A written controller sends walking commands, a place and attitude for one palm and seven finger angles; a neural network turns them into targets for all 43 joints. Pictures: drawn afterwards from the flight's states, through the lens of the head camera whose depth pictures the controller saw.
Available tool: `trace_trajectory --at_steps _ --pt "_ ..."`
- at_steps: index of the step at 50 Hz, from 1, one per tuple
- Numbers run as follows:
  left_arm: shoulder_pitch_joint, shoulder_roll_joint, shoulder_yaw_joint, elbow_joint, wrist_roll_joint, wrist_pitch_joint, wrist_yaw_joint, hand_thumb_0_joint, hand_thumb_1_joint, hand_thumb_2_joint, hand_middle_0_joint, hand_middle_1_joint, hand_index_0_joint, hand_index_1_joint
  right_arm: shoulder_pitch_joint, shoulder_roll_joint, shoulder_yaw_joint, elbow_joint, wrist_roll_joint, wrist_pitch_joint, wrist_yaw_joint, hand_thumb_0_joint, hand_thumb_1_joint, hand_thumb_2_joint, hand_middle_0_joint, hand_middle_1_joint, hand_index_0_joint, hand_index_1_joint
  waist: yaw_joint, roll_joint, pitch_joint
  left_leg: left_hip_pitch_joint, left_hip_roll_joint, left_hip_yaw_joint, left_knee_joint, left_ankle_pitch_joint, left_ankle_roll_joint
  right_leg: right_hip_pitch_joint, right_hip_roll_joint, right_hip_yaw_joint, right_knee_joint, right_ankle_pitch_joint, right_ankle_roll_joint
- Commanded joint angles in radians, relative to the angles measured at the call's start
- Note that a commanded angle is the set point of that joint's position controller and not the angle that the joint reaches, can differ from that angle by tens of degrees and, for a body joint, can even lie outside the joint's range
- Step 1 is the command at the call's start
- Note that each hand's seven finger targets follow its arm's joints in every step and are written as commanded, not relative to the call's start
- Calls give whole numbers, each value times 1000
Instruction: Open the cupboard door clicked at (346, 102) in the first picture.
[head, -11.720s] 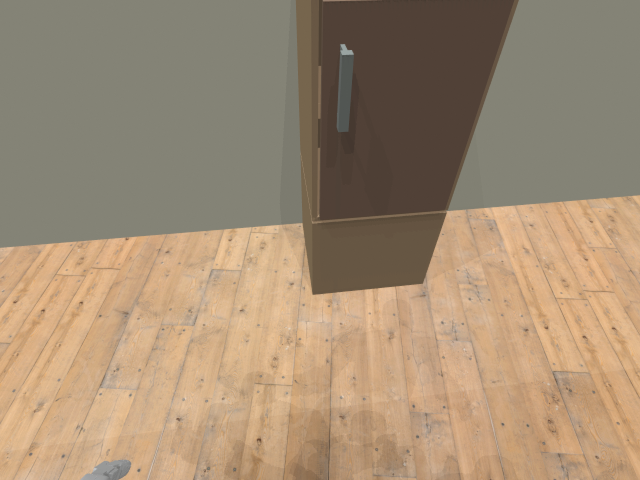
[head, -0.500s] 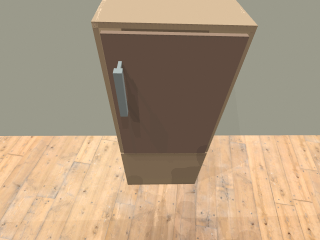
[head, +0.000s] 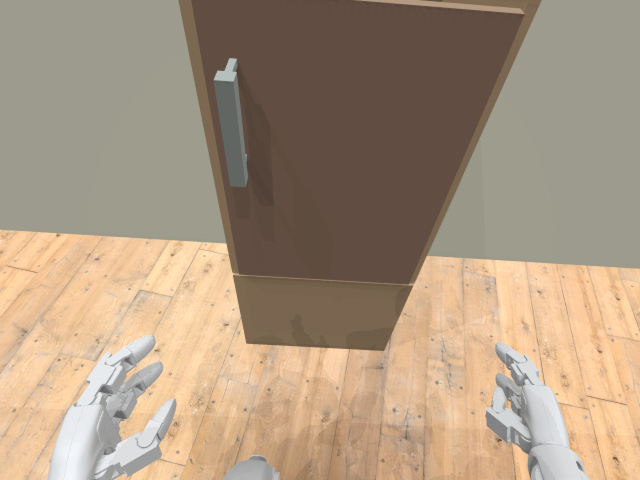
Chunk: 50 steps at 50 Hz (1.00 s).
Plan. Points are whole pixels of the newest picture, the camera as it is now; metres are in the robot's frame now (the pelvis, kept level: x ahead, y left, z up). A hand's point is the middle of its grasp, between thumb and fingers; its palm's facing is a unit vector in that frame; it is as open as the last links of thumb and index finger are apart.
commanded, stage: raise the hand with hooked fingers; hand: left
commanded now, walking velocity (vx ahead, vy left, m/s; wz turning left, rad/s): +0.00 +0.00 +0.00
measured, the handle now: (235, 126) +0.55 +0.19 +0.14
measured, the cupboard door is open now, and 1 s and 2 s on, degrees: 0 0 0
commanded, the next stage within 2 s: move the hooked fingers beside the handle in 1.62 s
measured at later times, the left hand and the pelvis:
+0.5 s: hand (101, 320) +0.25 +0.26 +0.10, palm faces +0.13 -0.99 -0.08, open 11.9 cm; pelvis +0.01 +0.02 +0.02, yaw -1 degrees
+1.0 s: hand (26, 262) +0.28 +0.33 +0.14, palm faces +0.11 -0.99 -0.05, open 13.9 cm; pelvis +0.00 +0.06 +0.04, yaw +0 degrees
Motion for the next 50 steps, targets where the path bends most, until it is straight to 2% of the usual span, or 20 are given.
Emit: trace_trajectory --at_steps 1,3,4,6,8,10,13,14,17,20,23,24,25,29,31,35,40,44,47,50 --pt "-283 129 63 -484 -47 -235 26 0 317 650 -242 -675 -242 -675 39 -67 2 -87 4 -53 -25 0 -900 -900 200 300 200 300 -88 175 -172 117 -17 -65 -18 211 21 -14 -37 219 -192 339 91" --pt "-321 116 5 -448 -61 -279 -38 0 270 630 -245 -705 -245 -705 39 -88 12 -56 11 -84 -35 0 -900 -900 200 300 200 300 -121 165 -129 100 -8 -79 3 167 24 -71 -33 217 -202 261 89" --pt "-338 111 -25 -403 -79 -268 -86 0 247 620 -247 -720 -247 -720 38 -101 22 -52 14 -93 -41 0 -900 -900 200 300 200 300 -138 130 -90 78 -4 -89 15 146 29 -85 -32 225 -211 245 97" --pt "-335 169 4 -265 -97 -205 -165 0 200 600 -250 -750 -250 -750 39 -121 30 -37 31 -101 -58 0 -900 -900 200 300 200 300 -134 36 -62 9 -6 -85 12 78 29 -42 -52 277 -279 149 122" --pt "-320 233 70 -157 -111 -87 -218 0 153 580 -253 -780 -253 -780 36 -135 31 -43 48 -93 -78 0 -900 -900 200 300 200 300 -103 -20 -94 -16 -14 -78 -13 61 33 33 -72 319 -329 104 145" --pt "-320 287 152 -96 -136 53 -240 0 107 560 -257 -810 -257 -810 17 -136 42 -64 58 -79 -88 0 -900 -900 200 300 200 300 -48 22 -131 13 -25 -73 -61 83 31 120 -88 319 -354 108 142" --pt "-304 321 277 -125 -178 167 -176 0 37 530 -262 -855 -262 -855 -10 -107 49 -89 51 -65 -94 0 -900 -900 200 300 200 300 15 5 -202 77 -25 -82 -122 156 19 247 -109 297 -363 225 152" --pt "-281 324 319 -127 -195 172 -144 0 13 520 -263 -870 -263 -870 -15 -97 51 -89 45 -63 -91 0 -900 -900 200 300 200 300 37 -10 -216 88 -22 -93 -134 182 14 276 -105 289 -349 287 156" --pt "-262 279 331 -220 -186 97 -61 0 -57 490 -268 -915 -268 -915 19 -78 44 -70 37 -78 -71 0 -900 -900 200 300 200 300 38 50 -206 160 -14 -83 -194 269 8 281 -85 225 -315 484 145" --pt "-278 247 243 -239 -134 21 -56 0 -127 460 -273 -960 -273 -960 51 -96 34 -49 32 -97 -54 0 -900 -900 200 300 200 300 3 78 -153 225 -11 -69 -221 322 18 211 -50 164 -292 539 130" --pt "-299 223 181 -166 -114 5 -103 0 -197 430 -278 -1005 -278 -1005 80 -127 23 -26 37 -111 -51 0 -900 -900 200 300 200 300 -41 59 -106 249 -11 -66 -231 289 27 127 -28 122 -305 439 118" --pt "-312 222 171 -136 -124 20 -127 0 -220 420 -280 -1020 -280 -1020 80 -137 21 -29 41 -112 -55 0 -900 -900 200 300 200 300 -43 37 -78 243 -13 -70 -230 274 29 121 -26 136 -320 408 120" --pt "-346 242 186 -149 -132 26 -143 0 -243 410 -282 -1035 -282 -1035 84 -143 17 -28 47 -116 -60 0 -900 -900 200 300 200 300 -43 45 -116 259 -14 -66 -243 262 28 134 -26 131 -333 373 113" --pt "-447 347 268 -201 -156 54 -148 0 -337 370 -288 -1095 -288 -1095 76 -152 22 -26 50 -130 -81 0 -900 -900 200 300 200 300 -17 121 -167 351 -9 -81 -299 265 24 167 -13 98 -348 311 79" --pt "-497 352 276 -247 -144 45 -119 0 -383 350 -292 -1125 -292 -1125 67 -138 30 -24 48 -136 -83 0 -900 -900 200 300 200 300 -12 173 -188 415 -2 -96 -333 291 16 172 -9 73 -342 311 67" --pt "-542 334 261 -221 -126 62 -82 0 -477 310 -298 -1185 -298 -1185 60 -135 43 -20 43 -134 -75 0 -900 -900 200 300 200 300 -15 202 -128 462 12 -129 -375 312 -1 153 -1 51 -352 302 58" --pt "-618 333 231 -44 -118 195 -143 0 -500 300 -300 -1200 -300 -1200 54 -152 52 -26 57 -112 -83 0 -900 -900 200 300 200 300 -22 125 -37 444 20 -157 -443 215 -8 162 0 44 -400 270 61" --pt "-738 401 268 -44 -113 272 -180 0 -500 300 -300 -1200 -300 -1200 47 -153 64 -40 58 -104 -96 0 -900 -900 200 300 200 300 -7 151 -80 503 19 -176 -472 220 -14 201 1 50 -426 280 55" --pt "-826 443 306 -111 -115 255 -176 0 -500 300 -300 -1200 -300 -1200 40 -144 71 -40 51 -111 -97 0 -900 -900 200 300 200 300 -11 160 -140 586 28 -197 -489 258 -24 212 3 49 -440 293 55" --pt "-879 465 326 -97 -115 235 -173 0 -500 300 -300 -1200 -300 -1200 42 -144 77 -27 46 -113 -95 0 -900 -900 200 300 200 300 -12 172 -131 612 34 -211 -511 255 -34 212 7 52 -455 288 55"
